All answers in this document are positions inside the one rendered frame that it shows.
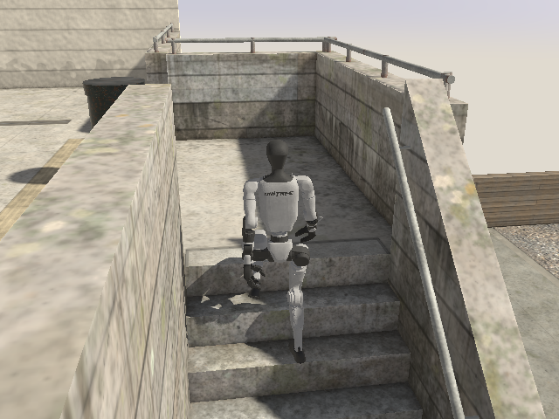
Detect stairs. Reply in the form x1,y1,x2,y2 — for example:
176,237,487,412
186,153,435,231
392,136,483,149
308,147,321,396
185,254,423,419

